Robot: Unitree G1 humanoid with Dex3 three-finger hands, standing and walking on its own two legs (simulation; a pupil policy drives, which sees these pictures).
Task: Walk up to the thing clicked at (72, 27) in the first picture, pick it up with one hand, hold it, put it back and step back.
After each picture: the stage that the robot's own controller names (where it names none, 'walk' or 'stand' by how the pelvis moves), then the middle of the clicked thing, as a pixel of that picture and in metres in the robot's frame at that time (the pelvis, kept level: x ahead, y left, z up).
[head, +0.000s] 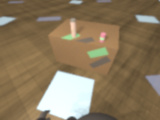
stand; (73, 28) +1.13 +0.32 -0.04
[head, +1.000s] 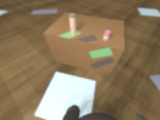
walk; (72, 25) +1.00 +0.33 -0.01
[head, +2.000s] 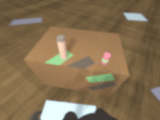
walk; (62, 48) +0.62 +0.29 -0.03
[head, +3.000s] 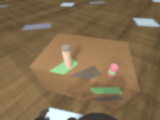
stand; (67, 57) +0.54 +0.26 -0.04
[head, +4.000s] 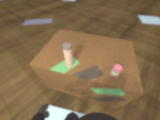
stand; (68, 56) +0.53 +0.23 -0.03
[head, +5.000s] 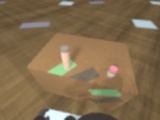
stand; (66, 58) +0.53 +0.24 -0.04
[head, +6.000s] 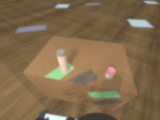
stand; (62, 62) +0.50 +0.27 -0.04
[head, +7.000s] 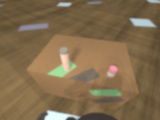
stand; (65, 60) +0.52 +0.25 -0.04
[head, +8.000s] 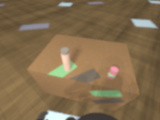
stand; (66, 60) +0.52 +0.24 -0.04
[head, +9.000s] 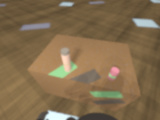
stand; (66, 60) +0.51 +0.24 -0.04
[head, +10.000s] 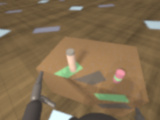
rise first; (71, 61) +0.52 +0.23 -0.04
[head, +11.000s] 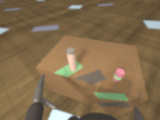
go down; (72, 60) +0.53 +0.22 -0.04
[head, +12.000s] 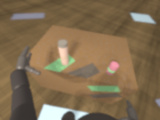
go down; (64, 54) +0.54 +0.22 -0.02
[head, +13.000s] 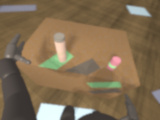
go down; (61, 49) +0.53 +0.21 +0.02
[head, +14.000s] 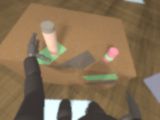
close in; (51, 41) +0.53 +0.23 +0.05
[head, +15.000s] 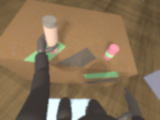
close; (52, 38) +0.54 +0.21 +0.07
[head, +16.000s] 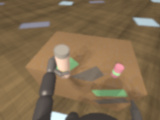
lift; (63, 64) +0.34 +0.18 +0.14
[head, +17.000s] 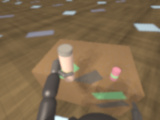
hold; (67, 65) +0.32 +0.15 +0.17
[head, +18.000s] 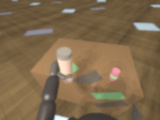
hold; (66, 67) +0.31 +0.16 +0.15
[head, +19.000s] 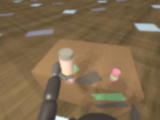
crouch; (67, 68) +0.31 +0.15 +0.15
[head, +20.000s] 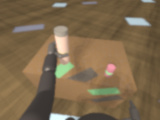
crouch; (63, 48) +0.44 +0.18 +0.18
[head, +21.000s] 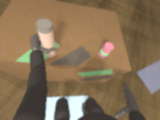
lower; (48, 41) +0.51 +0.20 +0.05
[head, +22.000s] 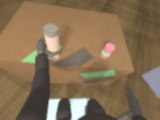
lower; (53, 45) +0.50 +0.19 +0.06
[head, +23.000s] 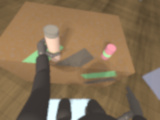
lower; (53, 46) +0.49 +0.19 +0.06
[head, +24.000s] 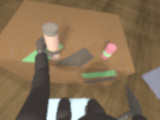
lower; (53, 44) +0.50 +0.19 +0.06
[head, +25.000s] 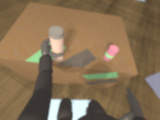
loosen; (57, 46) +0.49 +0.18 +0.06
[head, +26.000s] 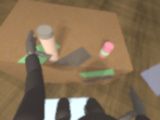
withdraw; (50, 46) +0.49 +0.20 +0.06
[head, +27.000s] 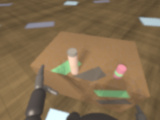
sink last; (73, 62) +0.47 +0.17 +0.01
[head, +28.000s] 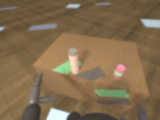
stand; (74, 62) +0.48 +0.18 +0.00
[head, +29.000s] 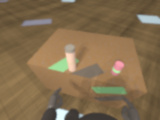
stand; (71, 59) +0.48 +0.18 +0.02
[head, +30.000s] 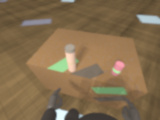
stand; (71, 59) +0.47 +0.18 +0.02
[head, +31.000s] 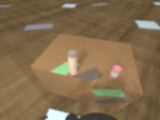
stand; (72, 63) +0.48 +0.18 -0.02
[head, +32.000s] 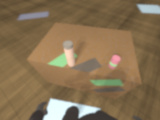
walk; (69, 54) +0.51 +0.20 -0.02
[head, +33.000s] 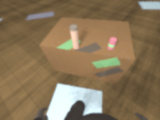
walk; (74, 38) +0.74 +0.23 -0.02
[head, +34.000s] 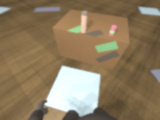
stand; (84, 22) +1.08 +0.15 -0.02
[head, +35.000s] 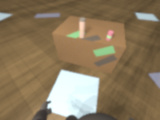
stand; (82, 28) +1.07 +0.18 -0.04
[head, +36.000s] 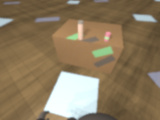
stand; (80, 30) +1.09 +0.19 -0.04
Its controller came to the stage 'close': yes
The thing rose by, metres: 0.22
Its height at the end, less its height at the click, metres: +0.00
